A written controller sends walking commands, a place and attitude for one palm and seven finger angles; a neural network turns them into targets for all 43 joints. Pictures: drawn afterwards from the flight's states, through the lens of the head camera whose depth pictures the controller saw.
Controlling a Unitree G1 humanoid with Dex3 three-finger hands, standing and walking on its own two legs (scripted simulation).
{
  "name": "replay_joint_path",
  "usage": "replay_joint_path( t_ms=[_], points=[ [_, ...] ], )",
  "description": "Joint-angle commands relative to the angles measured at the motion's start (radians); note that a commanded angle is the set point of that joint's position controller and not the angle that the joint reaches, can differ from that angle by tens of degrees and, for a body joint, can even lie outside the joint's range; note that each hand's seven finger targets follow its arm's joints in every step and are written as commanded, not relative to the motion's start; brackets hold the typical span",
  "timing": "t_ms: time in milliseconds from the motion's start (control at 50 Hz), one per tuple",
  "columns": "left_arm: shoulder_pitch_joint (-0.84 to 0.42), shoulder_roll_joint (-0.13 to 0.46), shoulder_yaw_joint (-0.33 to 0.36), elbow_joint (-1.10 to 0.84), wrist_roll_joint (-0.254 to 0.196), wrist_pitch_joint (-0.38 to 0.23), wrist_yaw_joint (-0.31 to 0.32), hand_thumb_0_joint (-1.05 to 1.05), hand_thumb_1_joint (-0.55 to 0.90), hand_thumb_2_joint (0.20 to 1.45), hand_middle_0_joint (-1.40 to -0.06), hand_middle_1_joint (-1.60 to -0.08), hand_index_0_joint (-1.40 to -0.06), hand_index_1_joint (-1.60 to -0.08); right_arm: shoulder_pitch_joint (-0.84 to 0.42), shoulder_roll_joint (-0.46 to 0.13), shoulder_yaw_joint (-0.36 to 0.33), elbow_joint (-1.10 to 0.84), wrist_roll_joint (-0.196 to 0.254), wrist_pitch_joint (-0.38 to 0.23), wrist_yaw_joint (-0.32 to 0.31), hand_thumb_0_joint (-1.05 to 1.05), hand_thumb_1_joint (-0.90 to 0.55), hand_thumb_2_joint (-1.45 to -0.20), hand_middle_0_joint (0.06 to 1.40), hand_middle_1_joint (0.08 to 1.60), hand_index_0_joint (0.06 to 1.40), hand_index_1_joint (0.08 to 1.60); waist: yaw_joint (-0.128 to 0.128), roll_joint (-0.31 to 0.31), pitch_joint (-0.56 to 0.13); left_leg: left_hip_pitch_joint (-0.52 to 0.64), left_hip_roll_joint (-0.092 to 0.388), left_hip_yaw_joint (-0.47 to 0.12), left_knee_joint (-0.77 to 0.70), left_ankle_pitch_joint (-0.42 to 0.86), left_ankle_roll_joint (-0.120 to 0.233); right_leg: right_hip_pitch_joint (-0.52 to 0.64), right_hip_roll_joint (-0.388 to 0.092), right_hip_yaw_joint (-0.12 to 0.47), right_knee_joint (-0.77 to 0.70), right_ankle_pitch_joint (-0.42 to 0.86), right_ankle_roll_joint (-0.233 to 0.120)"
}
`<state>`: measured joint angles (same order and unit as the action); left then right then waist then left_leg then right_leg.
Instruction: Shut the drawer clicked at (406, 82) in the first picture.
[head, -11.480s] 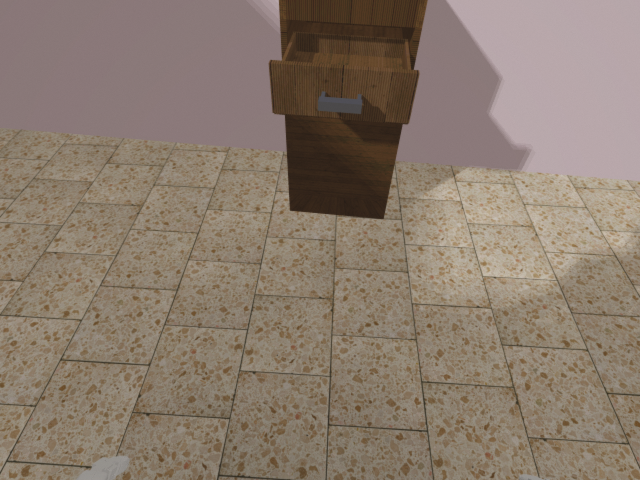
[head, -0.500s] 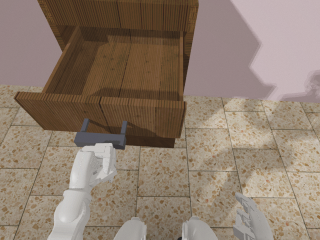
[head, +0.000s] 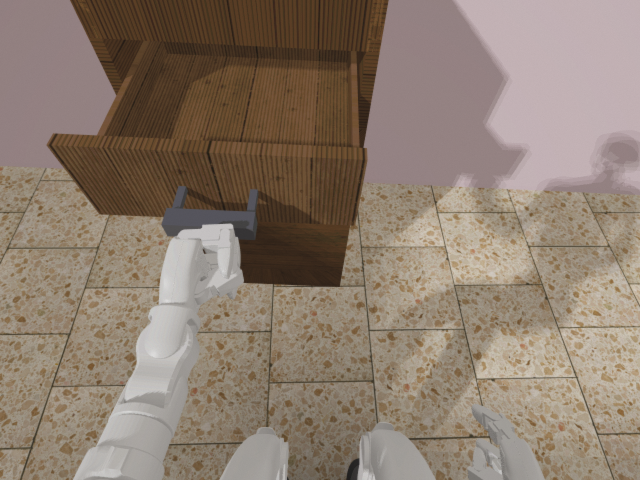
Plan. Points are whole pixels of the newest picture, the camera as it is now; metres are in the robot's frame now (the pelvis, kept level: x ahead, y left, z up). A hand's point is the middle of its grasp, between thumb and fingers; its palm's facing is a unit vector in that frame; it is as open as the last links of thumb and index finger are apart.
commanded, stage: push the drawer shut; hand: left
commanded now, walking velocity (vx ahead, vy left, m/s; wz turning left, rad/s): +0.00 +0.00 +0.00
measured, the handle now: (214, 209) +0.44 +0.15 +0.05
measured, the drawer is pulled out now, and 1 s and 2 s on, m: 0.22 0.09 0.00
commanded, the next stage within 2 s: none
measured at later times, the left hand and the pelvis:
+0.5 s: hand (246, 221) +0.43 +0.11 +0.04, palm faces -0.03 -1.00 -0.04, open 3.2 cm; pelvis +0.01 +0.00 +0.00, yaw -1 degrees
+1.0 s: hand (253, 187) +0.49 +0.10 +0.04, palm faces -0.02 -1.00 -0.04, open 3.3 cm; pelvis +0.01 -0.01 +0.00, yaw -1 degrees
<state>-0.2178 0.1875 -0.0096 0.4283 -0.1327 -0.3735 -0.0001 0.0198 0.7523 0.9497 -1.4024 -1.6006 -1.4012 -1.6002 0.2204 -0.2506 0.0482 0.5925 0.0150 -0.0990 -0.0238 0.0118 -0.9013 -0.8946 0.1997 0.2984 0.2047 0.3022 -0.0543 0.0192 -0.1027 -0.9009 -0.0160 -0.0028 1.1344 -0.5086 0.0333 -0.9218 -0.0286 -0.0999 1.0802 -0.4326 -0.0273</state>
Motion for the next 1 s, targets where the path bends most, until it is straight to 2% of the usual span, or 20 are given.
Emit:
replay_joint_path(
  t_ms=[0, 60, 120, 140, 160, 180, 200, 260, 300, 360, 400, 420, 480, 580, 640, 680, 700, 740, 860, 980],
  points=[
    [-0.479, 0.072, 0.052, -0.191, 0.003, -0.085, 0.028, 0.000, 0.900, 0.900, -1.400, -1.600, -1.400, -1.600, 0.012, -0.144, -0.065, -0.113, -0.001, -0.037, -0.006, 0.000, -0.900, -0.900, 0.200, 0.300, 0.200, 0.300, -0.063, 0.015, -0.353, 0.164, 0.009, -0.068, -0.217, 0.083, -0.012, 0.172, 0.019, 0.066, -0.164, 0.024, 0.002],
    [-0.529, 0.071, 0.062, -0.164, 0.007, -0.097, 0.030, 0.000, 0.900, 0.900, -1.400, -1.600, -1.400, -1.600, 0.027, -0.143, -0.069, -0.102, -0.003, -0.029, -0.002, 0.000, -0.900, -0.900, 0.200, 0.300, 0.200, 0.300, -0.064, 0.029, -0.376, 0.182, 0.010, -0.065, -0.215, 0.114, -0.016, 0.178, 0.020, 0.066, -0.161, 0.051, 0.001],
    [-0.555, 0.122, 0.118, -0.102, 0.010, -0.106, 0.032, 0.000, 0.900, 0.900, -1.400, -1.600, -1.400, -1.600, 0.044, -0.148, -0.070, -0.089, -0.007, -0.018, -0.001, 0.000, -0.900, -0.900, 0.200, 0.300, 0.200, 0.300, -0.063, -0.006, -0.377, 0.153, 0.009, -0.059, -0.212, 0.124, -0.014, 0.200, 0.023, 0.074, -0.166, 0.060, 0.003],
    [-0.572, 0.100, 0.098, -0.098, 0.011, -0.112, 0.029, 0.000, 0.900, 0.900, -1.400, -1.600, -1.400, -1.600, 0.042, -0.144, -0.071, -0.092, -0.005, -0.016, 0.001, 0.000, -0.900, -0.900, 0.200, 0.300, 0.200, 0.300, -0.063, 0.019, -0.374, 0.161, 0.010, -0.055, -0.215, 0.125, -0.015, 0.194, 0.023, 0.074, -0.166, 0.062, 0.002],
    [-0.595, 0.095, 0.095, -0.082, 0.011, -0.116, 0.028, 0.000, 0.900, 0.900, -1.400, -1.600, -1.400, -1.600, 0.048, -0.145, -0.072, -0.087, -0.005, -0.013, 0.001, 0.000, -0.900, -0.900, 0.200, 0.300, 0.200, 0.300, -0.072, -0.003, -0.369, 0.161, 0.011, -0.059, -0.215, 0.120, -0.015, 0.192, 0.022, 0.073, -0.168, 0.059, 0.003],
    [-0.612, 0.085, 0.088, -0.070, 0.011, -0.119, 0.024, 0.000, 0.900, 0.900, -1.400, -1.600, -1.400, -1.600, 0.047, -0.144, -0.073, -0.085, -0.005, -0.013, 0.003, 0.000, -0.900, -0.900, 0.200, 0.300, 0.200, 0.300, -0.072, 0.025, -0.367, 0.162, 0.009, -0.052, -0.214, 0.118, -0.015, 0.186, 0.022, 0.077, -0.172, 0.059, 0.002],
    [-0.634, 0.107, 0.104, -0.054, 0.013, -0.121, 0.026, 0.000, 0.900, 0.900, -1.400, -1.600, -1.400, -1.600, 0.059, -0.148, -0.074, -0.081, -0.006, -0.010, 0.002, 0.000, -0.900, -0.900, 0.200, 0.300, 0.200, 0.300, -0.080, 0.008, -0.370, 0.165, 0.013, -0.059, -0.213, 0.123, -0.013, 0.180, 0.025, 0.072, -0.165, 0.064, 0.003],
    [-0.665, 0.108, 0.120, -0.023, 0.015, -0.133, 0.026, 0.000, 0.900, 0.900, -1.400, -1.600, -1.400, -1.600, 0.073, -0.148, -0.078, -0.071, -0.010, -0.003, 0.007, 0.000, -0.900, -0.900, 0.200, 0.300, 0.200, 0.300, -0.075, 0.035, -0.403, 0.185, 0.011, -0.053, -0.209, 0.160, -0.017, 0.185, 0.026, 0.073, -0.162, 0.095, 0.002],
    [-0.686, 0.149, 0.155, 0.004, 0.018, -0.140, 0.026, 0.000, 0.900, 0.900, -1.400, -1.600, -1.400, -1.600, 0.089, -0.153, -0.079, -0.066, -0.012, 0.002, 0.006, 0.000, -0.900, -0.900, 0.200, 0.300, 0.200, 0.300, -0.073, 0.023, -0.413, 0.182, 0.012, -0.057, -0.208, 0.190, -0.018, 0.198, 0.030, 0.071, -0.153, 0.121, 0.000],
    [-0.726, 0.114, 0.135, 0.029, 0.019, -0.152, 0.018, 0.000, 0.900, 0.900, -1.400, -1.600, -1.400, -1.600, 0.099, -0.146, -0.082, -0.058, -0.013, 0.008, 0.011, 0.000, -0.900, -0.900, 0.200, 0.300, 0.200, 0.300, -0.082, 0.021, -0.428, 0.189, 0.013, -0.051, -0.203, 0.210, -0.018, 0.204, 0.029, 0.075, -0.156, 0.145, 0.003],
    [-0.725, 0.153, 0.172, 0.042, 0.019, -0.160, 0.018, 0.000, 0.900, 0.900, -1.400, -1.600, -1.400, -1.600, 0.111, -0.152, -0.085, -0.057, -0.016, 0.011, 0.013, 0.000, -0.900, -0.900, 0.200, 0.300, 0.200, 0.300, -0.071, 0.039, -0.447, 0.203, 0.013, -0.052, -0.201, 0.248, -0.021, 0.210, 0.031, 0.074, -0.146, 0.174, -0.001],
    [-0.723, 0.130, 0.160, 0.058, 0.018, -0.160, 0.015, 0.000, 0.900, 0.900, -1.400, -1.600, -1.400, -1.600, 0.113, -0.147, -0.084, -0.056, -0.017, 0.014, 0.016, 0.000, -0.900, -0.900, 0.200, 0.300, 0.200, 0.300, -0.077, 0.034, -0.459, 0.205, 0.013, -0.045, -0.197, 0.258, -0.019, 0.216, 0.032, 0.077, -0.148, 0.190, 0.002],
    [-0.784, 0.139, 0.167, 0.108, 0.019, -0.168, 0.011, 0.000, 0.900, 0.900, -1.400, -1.600, -1.400, -1.600, 0.119, -0.146, -0.084, -0.044, -0.016, 0.021, 0.016, 0.000, -0.900, -0.900, 0.200, 0.300, 0.200, 0.300, -0.094, 0.010, -0.413, 0.161, 0.012, -0.039, -0.195, 0.211, -0.016, 0.211, 0.032, 0.083, -0.161, 0.161, 0.005],
    [-0.870, 0.195, 0.212, 0.158, 0.023, -0.186, -0.001, 0.000, 0.900, 0.900, -1.400, -1.600, -1.400, -1.600, 0.142, -0.148, -0.084, -0.033, -0.019, 0.026, 0.015, 0.000, -0.900, -0.900, 0.200, 0.300, 0.200, 0.300, -0.099, 0.006, -0.438, 0.139, 0.009, -0.033, -0.185, 0.207, -0.009, 0.227, 0.033, 0.097, -0.156, 0.175, 0.007],
    [-0.911, 0.196, 0.209, 0.192, 0.026, -0.189, -0.015, 0.000, 0.900, 0.900, -1.400, -1.600, -1.400, -1.600, 0.156, -0.147, -0.081, -0.030, -0.021, 0.032, 0.017, 0.000, -0.900, -0.900, 0.200, 0.300, 0.200, 0.300, -0.103, 0.061, -0.454, 0.172, 0.009, -0.037, -0.183, 0.240, -0.014, 0.202, 0.036, 0.090, -0.144, 0.197, 0.004],
    [-0.956, 0.178, 0.194, 0.216, 0.024, -0.191, -0.022, 0.000, 0.900, 0.900, -1.400, -1.600, -1.400, -1.600, 0.163, -0.146, -0.082, -0.023, -0.023, 0.035, 0.019, 0.000, -0.900, -0.900, 0.200, 0.300, 0.200, 0.300, -0.119, 0.051, -0.452, 0.174, 0.012, -0.040, -0.177, 0.234, -0.013, 0.184, 0.037, 0.089, -0.146, 0.188, 0.006],
    [-0.957, 0.204, 0.216, 0.233, 0.025, -0.191, -0.022, 0.000, 0.900, 0.900, -1.400, -1.600, -1.400, -1.600, 0.172, -0.152, -0.083, -0.025, -0.024, 0.036, 0.018, 0.000, -0.900, -0.900, 0.200, 0.300, 0.200, 0.300, -0.114, 0.044, -0.456, 0.169, 0.011, -0.042, -0.173, 0.237, -0.011, 0.183, 0.041, 0.088, -0.140, 0.189, 0.004],
    [-0.999, 0.179, 0.197, 0.255, 0.028, -0.195, -0.021, 0.000, 0.900, 0.900, -1.400, -1.600, -1.400, -1.600, 0.178, -0.150, -0.084, -0.019, -0.024, 0.039, 0.020, 0.000, -0.900, -0.900, 0.200, 0.300, 0.200, 0.300, -0.127, 0.055, -0.468, 0.178, 0.011, -0.042, -0.172, 0.238, -0.012, 0.170, 0.040, 0.086, -0.142, 0.188, 0.006],
    [-1.080, 0.273, 0.264, 0.348, 0.045, -0.211, -0.020, 0.000, 0.900, 0.900, -1.400, -1.600, -1.400, -1.600, 0.206, -0.158, -0.081, -0.006, -0.032, 0.047, 0.020, 0.000, -0.900, -0.900, 0.200, 0.300, 0.200, 0.300, -0.140, 0.009, -0.479, 0.098, 0.004, -0.028, -0.152, 0.191, 0.001, 0.209, 0.042, 0.111, -0.153, 0.171, 0.011],
    [-1.146, 0.331, 0.297, 0.408, 0.056, -0.216, -0.037, 0.000, 0.900, 0.900, -1.400, -1.600, -1.400, -1.600, 0.224, -0.160, -0.074, -0.007, -0.037, 0.054, 0.024, 0.000, -0.900, -0.900, 0.200, 0.300, 0.200, 0.300, -0.145, 0.064, -0.488, 0.065, 0.001, -0.023, -0.143, 0.173, 0.002, 0.206, 0.043, 0.122, -0.152, 0.154, 0.008]
  ],
)
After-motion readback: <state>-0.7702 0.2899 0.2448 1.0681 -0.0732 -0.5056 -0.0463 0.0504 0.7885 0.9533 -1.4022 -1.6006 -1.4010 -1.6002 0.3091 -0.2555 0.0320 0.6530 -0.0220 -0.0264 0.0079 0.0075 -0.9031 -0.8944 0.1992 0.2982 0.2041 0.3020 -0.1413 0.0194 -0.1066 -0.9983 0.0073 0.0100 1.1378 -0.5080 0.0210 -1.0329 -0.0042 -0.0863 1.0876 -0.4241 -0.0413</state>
